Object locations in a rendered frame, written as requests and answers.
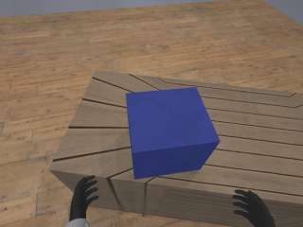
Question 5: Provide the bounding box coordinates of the robot right hand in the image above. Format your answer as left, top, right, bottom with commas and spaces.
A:
232, 189, 276, 227

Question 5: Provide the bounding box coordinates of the carton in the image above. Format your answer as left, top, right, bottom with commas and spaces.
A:
126, 87, 221, 180

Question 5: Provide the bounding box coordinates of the robot left hand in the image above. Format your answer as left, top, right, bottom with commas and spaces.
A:
69, 175, 98, 222

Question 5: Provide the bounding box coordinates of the pedestal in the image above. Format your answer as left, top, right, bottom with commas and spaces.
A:
49, 70, 303, 227

